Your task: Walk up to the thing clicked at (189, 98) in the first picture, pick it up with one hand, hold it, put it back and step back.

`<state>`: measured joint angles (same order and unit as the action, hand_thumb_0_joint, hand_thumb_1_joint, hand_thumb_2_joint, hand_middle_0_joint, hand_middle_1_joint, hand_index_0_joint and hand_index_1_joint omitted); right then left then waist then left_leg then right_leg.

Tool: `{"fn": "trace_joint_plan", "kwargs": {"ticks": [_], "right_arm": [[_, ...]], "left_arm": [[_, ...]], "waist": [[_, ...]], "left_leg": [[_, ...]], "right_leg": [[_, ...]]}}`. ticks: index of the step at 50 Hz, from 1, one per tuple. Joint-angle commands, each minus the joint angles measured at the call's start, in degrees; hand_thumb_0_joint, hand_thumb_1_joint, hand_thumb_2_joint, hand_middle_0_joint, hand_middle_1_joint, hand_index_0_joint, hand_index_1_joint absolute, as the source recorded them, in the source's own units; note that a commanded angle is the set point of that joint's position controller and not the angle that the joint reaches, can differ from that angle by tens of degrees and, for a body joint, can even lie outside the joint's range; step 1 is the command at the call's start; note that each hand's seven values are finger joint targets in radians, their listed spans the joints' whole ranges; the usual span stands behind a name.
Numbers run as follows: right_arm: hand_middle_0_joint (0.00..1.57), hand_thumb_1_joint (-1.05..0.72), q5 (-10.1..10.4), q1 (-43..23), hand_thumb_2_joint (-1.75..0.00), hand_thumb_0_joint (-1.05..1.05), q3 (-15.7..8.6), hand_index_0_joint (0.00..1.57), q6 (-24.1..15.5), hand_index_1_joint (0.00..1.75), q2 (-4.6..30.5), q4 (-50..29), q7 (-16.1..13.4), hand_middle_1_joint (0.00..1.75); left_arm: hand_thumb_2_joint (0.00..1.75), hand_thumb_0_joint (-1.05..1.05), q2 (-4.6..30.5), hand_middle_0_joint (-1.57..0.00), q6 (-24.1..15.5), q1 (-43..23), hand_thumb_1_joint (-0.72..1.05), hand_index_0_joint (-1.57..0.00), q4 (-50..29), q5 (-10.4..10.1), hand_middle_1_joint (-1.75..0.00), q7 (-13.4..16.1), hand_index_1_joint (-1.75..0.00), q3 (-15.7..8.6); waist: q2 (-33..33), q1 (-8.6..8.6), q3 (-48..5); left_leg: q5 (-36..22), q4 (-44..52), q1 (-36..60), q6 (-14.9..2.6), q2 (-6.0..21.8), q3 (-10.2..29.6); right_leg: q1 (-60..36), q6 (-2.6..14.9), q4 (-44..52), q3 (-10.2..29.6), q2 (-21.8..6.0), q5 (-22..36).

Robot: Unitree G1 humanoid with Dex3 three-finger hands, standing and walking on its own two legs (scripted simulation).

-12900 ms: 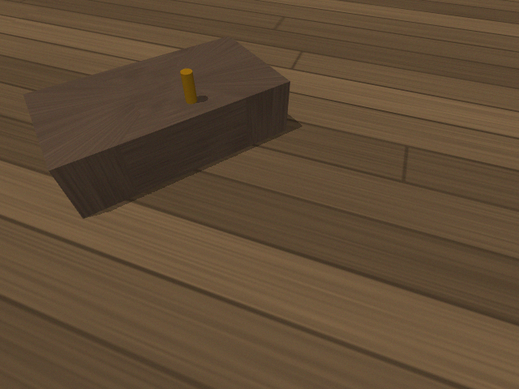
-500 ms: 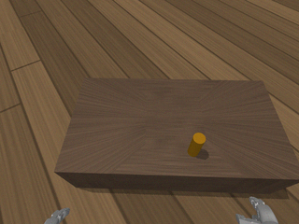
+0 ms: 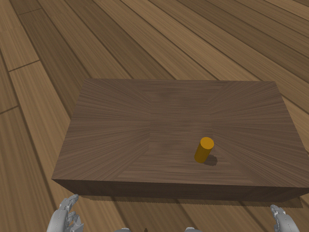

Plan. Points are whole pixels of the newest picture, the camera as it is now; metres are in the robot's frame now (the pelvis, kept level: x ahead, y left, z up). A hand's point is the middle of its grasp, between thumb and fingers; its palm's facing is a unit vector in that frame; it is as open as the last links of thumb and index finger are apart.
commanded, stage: go down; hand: right
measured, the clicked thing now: (203, 150) +0.47 -0.19 -0.34
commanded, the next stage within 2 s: none
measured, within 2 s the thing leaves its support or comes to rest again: neither
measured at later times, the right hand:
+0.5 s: hand (262, 229) +0.15 -0.27 -0.12, palm faces +0.04 +0.94 -0.33, open 17.4 cm
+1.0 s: hand (271, 231) +0.15 -0.28 -0.11, palm faces +0.10 +0.94 -0.33, open 17.3 cm
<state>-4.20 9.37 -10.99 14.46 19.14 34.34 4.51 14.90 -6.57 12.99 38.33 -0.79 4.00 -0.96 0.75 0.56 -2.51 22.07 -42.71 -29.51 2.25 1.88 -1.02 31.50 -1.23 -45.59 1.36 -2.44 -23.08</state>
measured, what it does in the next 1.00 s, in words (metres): stands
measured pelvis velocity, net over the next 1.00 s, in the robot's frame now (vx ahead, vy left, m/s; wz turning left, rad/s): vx -0.01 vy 0.00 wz -0.02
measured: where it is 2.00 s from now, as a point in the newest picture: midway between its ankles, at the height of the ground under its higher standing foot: outside the picture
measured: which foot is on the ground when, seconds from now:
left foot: down 0.00-1.00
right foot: down 0.00-1.00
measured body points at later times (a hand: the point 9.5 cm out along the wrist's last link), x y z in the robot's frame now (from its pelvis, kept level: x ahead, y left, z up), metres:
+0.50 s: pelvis +0.01 +0.00 -0.02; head +0.06 -0.02 +0.42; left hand +0.17 +0.25 -0.11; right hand +0.15 -0.31 -0.09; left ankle -0.01 +0.15 -0.71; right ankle -0.01 -0.13 -0.71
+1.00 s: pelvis -0.01 +0.00 -0.03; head +0.04 -0.01 +0.41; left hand +0.15 +0.25 -0.10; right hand +0.14 -0.33 -0.08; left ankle -0.01 +0.15 -0.71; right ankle -0.01 -0.13 -0.71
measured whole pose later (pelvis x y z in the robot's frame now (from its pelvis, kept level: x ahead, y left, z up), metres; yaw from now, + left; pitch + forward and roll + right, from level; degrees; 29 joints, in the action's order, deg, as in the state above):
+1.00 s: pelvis -0.01 +0.00 -0.03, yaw -1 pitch +12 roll +3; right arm 0.6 17.4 -13.8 26.4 23.0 12.0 6.9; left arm 14.0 -13.7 15.0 33.8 -0.6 10.4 1.3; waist 2.0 1.4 -7.4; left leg 27.6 -55.2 -39.4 1.9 1.4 -3.4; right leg 43.1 -1.7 -59.5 4.5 -2.7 -28.6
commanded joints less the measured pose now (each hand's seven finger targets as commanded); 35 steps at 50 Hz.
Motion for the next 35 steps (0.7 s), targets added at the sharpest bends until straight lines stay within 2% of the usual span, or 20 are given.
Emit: {"fn": "trace_joint_plan", "kwargs": {"ticks": [1, 2, 3, 6, 7, 8, 9, 10, 11, 15, 16, 18, 20, 25, 27, 29, 30, 31, 33, 35], "right_arm": [[0.06, 0.57, 1.0, 0.93, -0.01, 0.0, -2.26, 0.05, 1.59, 0.04, 11.39, -12.84, -0.27, 0.04], [0.06, 0.57, 1.35, 0.6, -0.01, 0.0, -3.59, 0.05, 2.39, 0.04, 13.07, -14.46, -0.34, 0.04], [0.06, 0.58, 1.44, 1.62, 0.0, 0.0, -3.5, 0.05, 3.33, 0.04, 12.96, -15.55, -0.32, 0.04], [0.06, 0.57, 1.71, 4.51, -0.01, 0.0, -2.79, 0.05, 5.85, 0.05, 12.31, -18.35, -0.03, 0.05], [0.06, 0.57, 1.75, 4.45, -0.01, 0.0, -3.01, 0.05, 6.54, 0.04, 12.41, -19.29, -0.06, 0.04], [0.06, 0.55, 2.19, 5.1, -0.01, 0.0, -3.05, 0.05, 7.17, 0.05, 12.18, -19.49, -0.07, 0.05], [0.06, 0.54, 2.15, 5.88, -0.02, 0.0, -2.16, 0.05, 7.74, 0.05, 10.99, -20.05, 0.09, 0.05], [0.06, 0.54, 2.09, 5.56, -0.01, 0.0, -3.64, 0.06, 7.97, 0.05, 13.13, -22.24, -0.16, 0.05], [0.06, 0.54, 1.94, 5.14, -0.02, 0.0, -4.57, 0.05, 8.31, 0.05, 14.02, -23.82, -0.32, 0.05], [0.06, 0.52, 2.33, 8.18, -0.02, 0.0, -2.86, 0.06, 9.98, 0.04, 11.46, -25.66, -0.34, 0.04], [0.07, 0.5, 2.35, 7.68, -0.01, 0.0, -5.23, 0.06, 10.04, 0.04, 14.09, -27.77, -0.64, 0.04], [0.06, 0.53, 2.32, 9.38, -0.01, 0.0, -3.66, 0.06, 10.73, 0.04, 12.43, -28.27, -0.34, 0.04], [0.06, 0.54, 2.45, 10.29, -0.01, 0.0, -4.06, 0.06, 11.25, 0.04, 12.34, -29.94, -0.46, 0.04], [0.07, 0.53, 2.48, 10.97, -0.01, 0.0, -4.55, 0.06, 12.19, 0.04, 12.78, -32.02, -0.32, 0.04], [0.07, 0.52, 2.7, 10.96, -0.01, 0.0, -4.31, 0.06, 12.46, 0.04, 12.55, -32.07, -0.39, 0.04], [0.06, 0.53, 2.69, 11.29, -0.01, 0.0, -5.41, 0.06, 12.53, 0.04, 13.81, -33.94, -0.45, 0.04], [0.06, 0.53, 2.74, 11.76, -0.02, 0.0, -4.64, 0.06, 12.77, 0.05, 12.8, -32.86, -0.26, 0.05], [0.06, 0.54, 2.97, 12.34, -0.01, 0.0, -3.99, 0.06, 13.02, 0.04, 11.87, -32.22, -0.14, 0.04], [0.05, 0.56, 3.05, 10.74, -0.03, 0.0, -5.6, 0.05, 12.8, 0.05, 13.63, -34.29, -0.17, 0.05], [0.06, 0.53, 3.16, 11.48, -0.02, 0.0, -4.99, 0.05, 12.86, 0.05, 13.06, -33.54, 0.13, 0.05]], "left_arm": [[0.91, 0.0, 8.12, -0.19, -2.99, -0.2, 0.89, -0.18, -8.11, -0.55, -0.3, 1.92, -0.3, -2.81], [0.91, 0.0, 8.27, -0.19, -3.06, -0.57, 0.89, -0.19, -8.45, -0.67, -0.3, 2.16, -0.3, -2.8], [0.91, 0.0, 8.16, -0.19, -3.03, -0.18, 0.89, -0.18, -8.71, -0.63, -0.3, 2.39, -0.3, -2.7], [0.91, 0.0, 7.7, -0.19, -3.28, -0.34, 0.9, -0.19, -9.73, -0.79, -0.3, 2.79, -0.3, -2.38], [0.91, 0.0, 7.58, -0.19, -3.46, -0.25, 0.9, -0.19, -10.16, -0.77, -0.3, 2.92, -0.3, -2.34], [0.9, 0.0, 7.6, -0.19, -3.58, -0.28, 0.9, -0.19, -10.13, -0.79, -0.3, 3.06, -0.3, -2.23], [0.9, 0.0, 7.69, -0.19, -3.83, -0.15, 0.9, -0.19, -10.27, -0.77, -0.3, 3.11, -0.3, -2.46], [0.9, 0.0, 7.52, -0.19, -3.94, -0.32, 0.9, -0.19, -10.77, -0.66, -0.3, 3.24, -0.3, -2.26], [0.9, 0.0, 7.61, -0.19, -4.08, 0.13, 0.9, -0.19, -11.0, -0.71, -0.3, 3.38, -0.3, -2.41], [0.91, 0.0, 7.23, -0.19, -4.92, 0.18, 0.9, -0.19, -11.45, -0.65, -0.3, 3.78, -0.3, -2.29], [0.9, 0.0, 7.0, -0.19, -5.08, -0.1, 0.9, -0.19, -12.08, -0.65, -0.3, 3.88, -0.3, -1.99], [0.9, 0.0, 6.96, -0.19, -5.37, 0.35, 0.91, -0.19, -12.08, -0.59, -0.3, 4.21, -0.3, -2.08], [0.9, 0.0, 6.78, -0.19, -5.76, 0.78, 0.9, -0.19, -12.26, -0.52, -0.3, 4.33, -0.3, -2.03], [0.9, 0.0, 6.92, -0.19, -6.55, 0.84, 0.91, -0.19, -12.79, -0.39, -0.3, 4.75, -0.3, -2.1], [0.9, 0.0, 6.83, -0.19, -6.92, 0.33, 0.91, -0.19, -13.03, -0.27, -0.3, 4.91, -0.3, -1.85], [0.89, 0.0, 6.59, -0.19, -7.21, 0.37, 0.91, -0.19, -13.51, -0.31, -0.3, 5.09, -0.3, -1.78], [0.89, 0.0, 6.67, -0.19, -7.3, 0.54, 0.92, -0.19, -13.23, -0.3, -0.3, 5.19, -0.3, -1.81], [0.89, 0.0, 6.83, -0.19, -7.55, 0.19, 0.91, -0.19, -13.31, -0.3, -0.3, 5.21, -0.3, -1.74], [0.89, 0.0, 6.76, -0.19, -7.79, 0.3, 0.91, -0.2, -13.54, -0.26, -0.3, 5.44, -0.3, -1.71], [0.89, 0.0, 6.88, -0.19, -8.09, 0.19, 0.91, -0.2, -13.74, -0.21, -0.3, 5.6, -0.3, -1.65]], "waist": [[2.9, 1.03, -11.51], [3.59, 0.62, -10.95], [4.01, 0.71, -12.73], [3.17, 0.66, -11.86], [2.74, 1.27, -12.98], [3.08, 0.81, -11.65], [3.1, 1.29, -12.72], [3.64, 0.71, -13.5], [3.34, 0.94, -14.6], [3.54, 1.47, -14.25], [4.75, 0.59, -14.02], [3.85, 1.31, -15.04], [4.23, 1.28, -16.3], [4.22, 1.29, -15.88], [5.1, 1.32, -13.31], [5.15, 0.59, -14.59], [4.83, 1.43, -14.48], [4.28, 1.32, -13.17], [5.65, 0.9, -13.16], [4.5, 1.16, -13.29]], "left_leg": [[-13.66, 2.85, 2.76, -2.11, -2.52, -2.75], [-13.06, 2.76, 2.42, -2.1, -2.51, -2.83], [-14.49, 1.92, 2.8, -2.23, -2.49, -2.89], [-15.02, 1.05, 2.01, -1.97, -2.47, -3.07], [-16.35, 0.65, 1.94, -1.9, -2.38, -2.89], [-15.52, 0.25, 1.45, -1.92, -2.56, -3.25], [-16.4, -0.75, 0.82, -2.02, -2.57, -3.17], [-16.88, -0.94, 1.06, -1.96, -2.4, -3.05], [-17.39, -1.23, 0.94, -1.89, -2.45, -2.98], [-17.24, -2.62, -0.49, -1.91, -2.43, -3.13], [-16.26, -2.61, -0.33, -1.93, -2.41, -3.29], [-16.38, -3.3, -0.86, -1.92, -2.5, -3.41], [-17.45, -4.2, -1.3, -1.93, -2.61, -3.62], [-15.62, -4.52, -2.43, -1.99, -2.84, -3.95], [-12.7, -4.23, -3.52, -2.05, -2.75, -4.12], [-12.86, -4.36, -2.87, -2.13, -2.68, -4.07], [-12.47, -4.27, -3.23, -2.13, -2.76, -4.08], [-11.69, -4.41, -3.94, -2.1, -2.81, -4.27], [-9.78, -4.33, -4.65, -2.23, -2.75, -4.14], [-9.05, -4.55, -4.99, -2.28, -2.81, -4.2]], "right_leg": [[-5.77, 1.18, 3.86, -0.85, 1.41, 15.97], [-4.94, 1.11, 3.62, -0.83, 1.47, 15.43], [-5.79, 1.0, 2.76, -0.53, 1.3, 17.7], [-3.84, 1.14, 1.15, -0.36, 1.43, 18.01], [-4.04, 1.25, 0.34, -0.4, 1.48, 19.2], [-3.13, 1.11, 0.35, -0.21, 1.41, 18.75], [-3.35, 0.97, -0.47, 0.11, 1.22, 20.72], [-2.93, 1.03, -1.15, 0.01, 1.37, 20.84], [-3.26, 1.15, -1.77, 0.08, 1.37, 21.42], [-1.68, 1.14, -3.01, 0.37, 1.38, 21.36], [-1.22, 1.0, -2.79, 0.42, 1.43, 20.47], [-1.86, 1.02, -3.55, 0.75, 1.22, 21.25], [-2.23, 0.83, -4.2, 1.16, 1.05, 24.15], [-1.66, 0.71, -4.34, 1.5, 0.96, 22.8], [0.63, 0.79, -3.73, 1.5, 1.07, 18.51], [0.18, 0.86, -3.75, 1.35, 1.15, 17.85], [0.03, 0.97, -3.82, 1.46, 1.19, 17.57], [1.04, 0.91, -3.7, 1.57, 1.12, 16.66], [1.41, 0.92, -3.4, 1.57, 1.15, 14.23], [1.87, 1.05, -3.45, 1.67, 1.06, 13.17]]}}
